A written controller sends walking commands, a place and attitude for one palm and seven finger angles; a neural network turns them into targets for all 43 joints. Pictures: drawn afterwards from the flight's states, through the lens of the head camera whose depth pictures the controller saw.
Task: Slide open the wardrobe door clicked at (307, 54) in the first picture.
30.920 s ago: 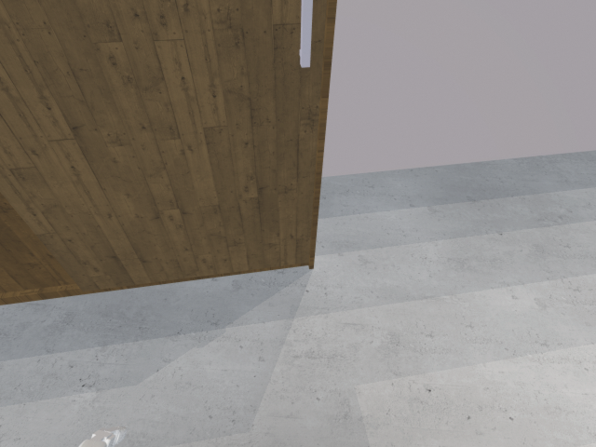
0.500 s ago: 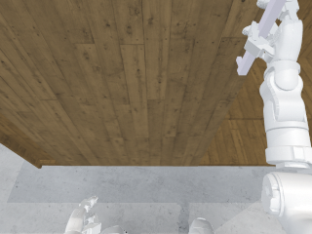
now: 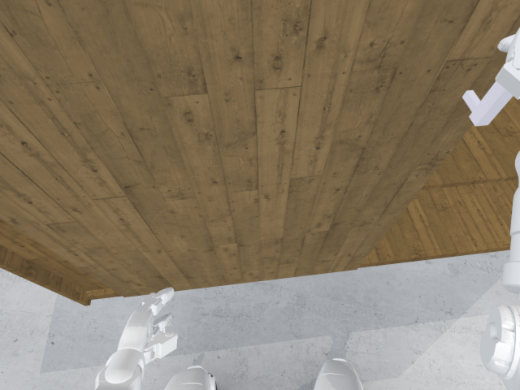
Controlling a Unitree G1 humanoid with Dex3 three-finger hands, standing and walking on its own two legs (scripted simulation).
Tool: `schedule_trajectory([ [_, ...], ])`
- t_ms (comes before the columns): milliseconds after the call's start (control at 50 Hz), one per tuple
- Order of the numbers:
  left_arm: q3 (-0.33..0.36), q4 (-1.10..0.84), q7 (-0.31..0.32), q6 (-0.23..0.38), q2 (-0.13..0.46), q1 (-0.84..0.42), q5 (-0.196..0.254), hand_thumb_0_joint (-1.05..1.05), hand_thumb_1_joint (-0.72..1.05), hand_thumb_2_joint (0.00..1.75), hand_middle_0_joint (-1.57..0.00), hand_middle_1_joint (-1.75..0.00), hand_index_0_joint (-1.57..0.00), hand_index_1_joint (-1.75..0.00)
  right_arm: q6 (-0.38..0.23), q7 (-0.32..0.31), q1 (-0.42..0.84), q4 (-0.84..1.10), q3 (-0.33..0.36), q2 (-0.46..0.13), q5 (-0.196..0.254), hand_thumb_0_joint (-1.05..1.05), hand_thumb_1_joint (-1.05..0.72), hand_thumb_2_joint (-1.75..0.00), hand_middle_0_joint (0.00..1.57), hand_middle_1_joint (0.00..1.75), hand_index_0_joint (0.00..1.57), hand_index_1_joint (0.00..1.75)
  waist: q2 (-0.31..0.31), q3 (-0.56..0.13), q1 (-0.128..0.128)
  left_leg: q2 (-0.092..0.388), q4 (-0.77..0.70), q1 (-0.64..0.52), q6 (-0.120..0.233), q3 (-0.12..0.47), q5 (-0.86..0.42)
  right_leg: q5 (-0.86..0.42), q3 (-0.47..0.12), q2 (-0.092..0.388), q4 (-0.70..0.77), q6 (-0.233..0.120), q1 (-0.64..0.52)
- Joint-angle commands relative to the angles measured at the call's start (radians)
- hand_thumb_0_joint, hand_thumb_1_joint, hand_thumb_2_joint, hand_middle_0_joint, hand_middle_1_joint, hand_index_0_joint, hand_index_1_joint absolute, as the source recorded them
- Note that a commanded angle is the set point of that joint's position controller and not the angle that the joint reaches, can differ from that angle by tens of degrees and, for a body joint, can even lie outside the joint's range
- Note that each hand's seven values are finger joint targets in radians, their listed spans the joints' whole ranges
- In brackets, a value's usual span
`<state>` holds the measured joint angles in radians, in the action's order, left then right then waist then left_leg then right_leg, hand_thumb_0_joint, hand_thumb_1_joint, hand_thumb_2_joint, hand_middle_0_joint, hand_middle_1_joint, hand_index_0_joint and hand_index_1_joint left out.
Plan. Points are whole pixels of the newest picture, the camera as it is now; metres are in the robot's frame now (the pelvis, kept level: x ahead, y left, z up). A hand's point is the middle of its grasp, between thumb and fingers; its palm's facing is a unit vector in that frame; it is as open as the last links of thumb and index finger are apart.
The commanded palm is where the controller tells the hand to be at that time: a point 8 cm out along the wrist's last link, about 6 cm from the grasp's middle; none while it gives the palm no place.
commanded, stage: stop walking and hold the door there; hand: right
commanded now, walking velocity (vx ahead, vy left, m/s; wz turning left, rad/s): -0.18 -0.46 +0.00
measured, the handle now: out of the picture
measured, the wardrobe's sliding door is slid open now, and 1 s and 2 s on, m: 0.69 0.69 0.69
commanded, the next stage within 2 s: none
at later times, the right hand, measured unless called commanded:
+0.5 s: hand (514, 61) +0.42 -0.30 +0.24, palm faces +0.48 +0.86 -0.16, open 6.5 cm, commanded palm +0.38 -0.33 +0.21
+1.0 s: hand (515, 59) +0.41 -0.30 +0.24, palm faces +0.51 +0.85 -0.15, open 6.5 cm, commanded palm +0.37 -0.33 +0.21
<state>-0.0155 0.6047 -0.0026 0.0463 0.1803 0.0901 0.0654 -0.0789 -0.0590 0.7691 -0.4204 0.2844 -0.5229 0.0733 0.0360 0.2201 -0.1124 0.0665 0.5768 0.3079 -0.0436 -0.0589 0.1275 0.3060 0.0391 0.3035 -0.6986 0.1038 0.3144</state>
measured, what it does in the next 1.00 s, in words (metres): steps on the spot: right foot, then left foot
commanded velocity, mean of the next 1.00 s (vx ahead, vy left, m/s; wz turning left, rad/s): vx -0.02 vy -0.03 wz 0.00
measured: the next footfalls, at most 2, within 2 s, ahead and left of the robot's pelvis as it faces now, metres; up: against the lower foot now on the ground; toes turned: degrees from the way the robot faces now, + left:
right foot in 0.24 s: +0.06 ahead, -0.13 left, +0.00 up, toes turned +4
left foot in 0.60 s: -0.03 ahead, +0.14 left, +0.00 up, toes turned +9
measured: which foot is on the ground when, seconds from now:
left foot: down 0.00-0.26, up 0.28-0.58, down 0.60-1.00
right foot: down 0.00-0.00, up 0.02-0.22, down 0.24-1.00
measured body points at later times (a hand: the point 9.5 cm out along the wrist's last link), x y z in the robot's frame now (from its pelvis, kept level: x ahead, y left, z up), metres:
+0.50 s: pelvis -0.01 +0.00 +0.03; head +0.02 -0.02 +0.48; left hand +0.09 +0.26 -0.07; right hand +0.39 -0.34 +0.25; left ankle -0.04 +0.14 -0.68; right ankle +0.05 -0.07 -0.72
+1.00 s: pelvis -0.04 +0.01 +0.02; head -0.04 +0.01 +0.47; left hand -0.04 +0.32 -0.09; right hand +0.38 -0.34 +0.25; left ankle -0.07 +0.14 -0.72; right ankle +0.05 -0.07 -0.72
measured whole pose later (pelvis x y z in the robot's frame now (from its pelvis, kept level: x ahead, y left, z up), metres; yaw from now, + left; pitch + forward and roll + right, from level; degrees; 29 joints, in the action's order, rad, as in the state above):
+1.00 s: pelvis -0.04 +0.01 +0.02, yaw +7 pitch +0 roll +2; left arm 0.01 0.74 0.12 0.04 0.34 0.36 0.05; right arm -0.13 -0.10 0.74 -0.97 0.47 -0.72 0.02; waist 0.02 -0.01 0.09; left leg 0.00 0.47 0.21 -0.01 -0.05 0.27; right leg 0.14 0.21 0.09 -0.49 -0.06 0.36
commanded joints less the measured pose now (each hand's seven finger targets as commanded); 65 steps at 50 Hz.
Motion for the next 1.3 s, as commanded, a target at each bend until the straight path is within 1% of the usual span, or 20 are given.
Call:
schedule_trajectory([
  [0, 0.049, -0.080, 0.061, 0.042, 0.155, 0.005, -0.004, 0.00, 0.90, 0.90, -0.20, -0.30, -0.20, -0.30, -0.074, -0.015, 0.176, 0.023, 0.235, -0.411, -0.059, 0.00, -0.90, -0.90, 0.45, 1.40, 0.45, 1.40, -0.252, -0.527, 0.070, 0.324, -0.056, -0.416, 0.156, 0.291, -1.051, 0.361, -0.009, -0.235, -0.496, -0.059, 0.268],
  [20, 0.052, -0.081, 0.062, 0.052, 0.181, -0.010, 0.011, 0.00, 0.90, 0.90, -0.20, -0.30, -0.20, -0.30, -0.072, -0.022, 0.251, 0.162, 0.202, -0.381, -0.036, 0.00, -0.90, -0.90, 0.45, 1.40, 0.45, 1.40, -0.397, -0.561, 0.078, 0.322, -0.026, -0.451, 0.187, 0.375, -1.029, 0.370, -0.056, -0.245, -0.536, -0.052, 0.293],
  [80, 0.044, -0.046, 0.086, 0.051, 0.205, -0.028, 0.002, 0.00, 0.90, 0.90, -0.20, -0.30, -0.20, -0.30, -0.075, -0.064, 0.209, 0.122, 0.297, -0.412, -0.037, 0.00, -0.90, -0.90, 0.45, 1.40, 0.45, 1.40, -0.354, -0.586, 0.086, 0.298, -0.015, -0.439, 0.182, 0.219, -0.953, 0.315, -0.015, -0.267, -0.286, -0.065, 0.188],
  [140, 0.048, -0.044, 0.088, 0.027, 0.211, -0.036, -0.002, 0.00, 0.90, 0.90, -0.20, -0.30, -0.20, -0.30, -0.081, -0.064, 0.215, 0.144, 0.229, -0.342, -0.048, 0.00, -0.90, -0.90, 0.45, 1.40, 0.45, 1.40, -0.327, -0.593, 0.103, 0.285, -0.041, -0.313, 0.150, 0.172, -0.802, 0.160, 0.014, -0.295, -0.063, -0.054, 0.022],
  [200, 0.069, -0.053, 0.094, 0.008, 0.237, -0.015, -0.001, 0.00, 0.90, 0.90, -0.20, -0.30, -0.20, -0.30, -0.110, -0.058, 0.219, 0.209, 0.110, -0.224, -0.037, 0.00, -0.90, -0.90, 0.45, 1.40, 0.45, 1.40, -0.057, -0.560, 0.122, 0.171, 0.015, -0.142, 0.082, 0.083, -0.370, -0.264, 0.036, -0.208, 0.254, -0.058, -0.218],
  [220, 0.083, -0.065, 0.089, 0.014, 0.276, -0.007, 0.000, 0.00, 0.90, 0.90, -0.20, -0.30, -0.20, -0.30, -0.121, -0.058, 0.204, 0.230, 0.095, -0.205, -0.032, 0.00, -0.90, -0.90, 0.45, 1.40, 0.45, 1.40, 0.152, -0.554, 0.099, 0.058, 0.061, -0.022, 0.029, 0.022, -0.001, -0.617, -0.143, -0.022, 0.278, -0.137, -0.271],
  [240, 0.078, -0.076, 0.071, 0.016, 0.266, 0.046, 0.006, 0.00, 0.90, 0.90, -0.20, -0.30, -0.20, -0.30, -0.126, -0.051, 0.182, 0.218, 0.069, -0.183, -0.036, 0.00, -0.90, -0.90, 0.45, 1.40, 0.45, 1.40, 0.229, -0.560, 0.103, -0.019, 0.176, 0.029, 0.030, 0.016, 0.381, -0.779, -0.189, 0.049, 0.295, -0.201, -0.286],
  [260, 0.071, -0.082, 0.069, 0.029, 0.249, 0.038, -0.015, 0.00, 0.90, 0.90, -0.20, -0.30, -0.20, -0.30, -0.137, -0.047, 0.182, 0.251, 0.049, -0.165, -0.043, 0.00, -0.90, -0.90, 0.45, 1.40, 0.45, 1.40, 0.315, -0.548, 0.110, -0.047, 0.334, 0.105, 0.030, 0.025, 0.479, -0.753, -0.254, 0.070, 0.344, -0.218, -0.313],
  [320, 0.079, -0.051, 0.077, 0.049, 0.263, 0.088, -0.016, 0.00, 0.90, 0.90, -0.20, -0.30, -0.20, -0.30, -0.122, -0.057, 0.164, 0.192, 0.096, -0.240, -0.054, 0.00, -0.90, -0.90, 0.45, 1.40, 0.45, 1.40, 0.171, -0.489, 0.124, -0.042, 0.373, 0.122, 0.020, 0.050, 0.332, -0.727, -0.161, 0.031, 0.310, -0.221, -0.301],
  [500, 0.044, -0.040, 0.099, 0.060, 0.266, 0.124, -0.030, 0.00, 0.90, 0.90, -0.20, -0.30, -0.20, -0.30, -0.089, -0.051, 0.166, 0.047, 0.159, -0.351, -0.045, 0.00, -0.90, -0.90, 0.45, 1.40, 0.45, 1.40, 0.189, -0.498, 0.117, -0.064, -0.109, -0.099, 0.021, -0.012, 0.186, -0.421, -0.089, -0.017, 0.326, -0.181, -0.252],
  [600, 0.049, -0.032, 0.106, 0.040, 0.273, 0.143, -0.033, 0.00, 0.90, 0.90, -0.20, -0.30, -0.20, -0.30, -0.105, -0.051, 0.155, -0.106, 0.238, -0.467, -0.069, 0.00, -0.90, -0.90, 0.45, 1.40, 0.45, 1.40, 0.073, -0.558, 0.132, 0.060, -0.155, -0.180, 0.058, 0.078, -0.246, -0.392, -0.005, -0.105, 0.213, -0.108, -0.198],
  [640, 0.058, -0.026, 0.113, 0.027, 0.277, 0.156, -0.014, 0.00, 0.90, 0.90, -0.20, -0.30, -0.20, -0.30, -0.097, -0.053, 0.180, -0.172, 0.276, -0.506, -0.061, 0.00, -0.90, -0.90, 0.45, 1.40, 0.45, 1.40, -0.113, -0.591, 0.124, 0.074, -0.146, -0.196, 0.055, 0.112, -0.335, -0.381, 0.009, -0.129, 0.157, -0.106, -0.180],
  [680, 0.054, -0.020, 0.122, 0.018, 0.283, 0.159, -0.010, 0.00, 0.90, 0.90, -0.20, -0.30, -0.20, -0.30, -0.095, -0.051, 0.205, -0.231, 0.280, -0.532, -0.063, 0.00, -0.90, -0.90, 0.45, 1.40, 0.45, 1.40, -0.052, -0.558, 0.129, 0.078, -0.146, -0.173, 0.052, 0.116, -0.300, -0.352, 0.007, -0.131, 0.176, -0.112, -0.171],
  [760, 0.058, -0.003, 0.129, 0.014, 0.298, 0.174, -0.013, 0.00, 0.90, 0.90, -0.20, -0.30, -0.20, -0.30, -0.096, -0.045, 0.215, -0.324, 0.225, -0.484, -0.058, 0.00, -0.90, -0.90, 0.45, 1.40, 0.45, 1.40, 0.073, -0.466, 0.135, 0.017, -0.173, -0.061, 0.041, 0.076, 0.079, -0.169, -0.059, -0.084, 0.283, -0.132, -0.171],
  [840, 0.066, 0.000, 0.133, 0.024, 0.309, 0.189, -0.020, 0.00, 0.90, 0.90, -0.20, -0.30, -0.20, -0.30, -0.105, -0.046, 0.237, -0.378, 0.214, -0.470, -0.062, 0.00, -0.90, -0.90, 0.45, 1.40, 0.45, 1.40, 0.068, -0.389, 0.136, -0.002, -0.182, -0.027, 0.053, 0.067, 0.227, 0.066, -0.084, -0.074, 0.372, -0.129, -0.107],
  [1000, 0.074, 0.019, 0.133, 0.035, 0.320, 0.224, -0.017, 0.00, 0.90, 0.90, -0.20, -0.30, -0.20, -0.30, -0.113, -0.039, 0.267, -0.377, 0.194, -0.464, -0.066, 0.00, -0.90, -0.90, 0.45, 1.40, 0.45, 1.40, 0.052, -0.438, 0.136, 0.015, -0.189, -0.058, 0.051, 0.081, 0.090, -0.139, -0.039, -0.091, 0.301, -0.126, -0.164],
  [1100, 0.086, 0.017, 0.119, 0.000, 0.311, 0.214, -0.013, 0.00, 0.90, 0.90, -0.20, -0.30, -0.20, -0.30, -0.109, -0.040, 0.264, -0.392, 0.204, -0.493, -0.077, 0.00, -0.90, -0.90, 0.45, 1.40, 0.45, 1.40, -0.077, -0.406, 0.133, 0.217, -0.232, -0.110, 0.107, 0.264, -0.135, -0.130, 0.028, -0.189, 0.096, -0.099, -0.054],
  [1160, 0.084, 0.019, 0.112, -0.016, 0.303, 0.192, -0.005, 0.00, 0.90, 0.90, -0.20, -0.30, -0.20, -0.30, -0.100, -0.032, 0.243, -0.402, 0.175, -0.449, -0.070, 0.00, -0.90, -0.90, 0.45, 1.40, 0.45, 1.40, -0.174, -0.354, 0.115, 0.310, -0.218, -0.227, 0.156, 0.307, -0.342, 0.080, -0.017, -0.248, -0.045, -0.094, 0.130],
  [1220, 0.080, 0.013, 0.105, -0.003, 0.285, 0.169, -0.013, 0.00, 0.90, 0.90, -0.20, -0.30, -0.20, -0.30, -0.101, -0.027, 0.222, -0.322, 0.190, -0.418, -0.075, 0.00, -0.90, -0.90, 0.45, 1.40, 0.45, 1.40, -0.248, -0.343, 0.108, 0.330, -0.150, -0.259, 0.158, 0.227, -0.515, 0.116, -0.025, -0.250, 0.018, -0.091, 0.130],
  [1280, 0.079, 0.013, 0.115, -0.016, 0.270, 0.127, -0.016, 0.00, 0.90, 0.90, -0.20, -0.30, -0.20, -0.30, -0.111, -0.025, 0.222, -0.217, 0.169, -0.394, -0.069, 0.00, -0.90, -0.90, 0.45, 1.40, 0.45, 1.40, -0.193, -0.360, 0.119, 0.260, -0.055, -0.181, 0.089, 0.094, -0.568, -0.158, 0.063, -0.272, 0.207, -0.075, -0.066],
])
